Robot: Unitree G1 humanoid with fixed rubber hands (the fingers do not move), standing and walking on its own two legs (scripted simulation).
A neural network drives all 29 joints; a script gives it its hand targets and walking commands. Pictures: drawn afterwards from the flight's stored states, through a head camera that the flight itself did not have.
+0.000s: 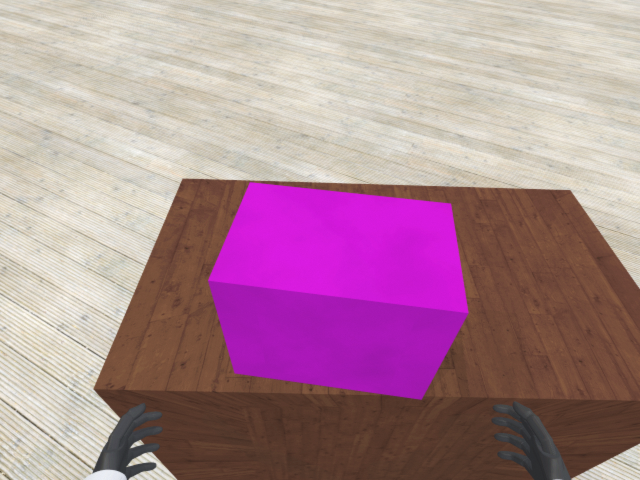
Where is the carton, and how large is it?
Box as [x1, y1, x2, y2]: [208, 182, 467, 399]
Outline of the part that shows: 250,182 208,279 234,372 421,399 467,314 467,306 450,204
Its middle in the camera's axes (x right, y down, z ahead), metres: +0.03 +0.07 +0.59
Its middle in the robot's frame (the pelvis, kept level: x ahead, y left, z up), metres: +0.38 -0.02 +0.00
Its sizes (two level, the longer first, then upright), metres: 0.296 0.189 0.237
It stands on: a pedestal, 0.66 m high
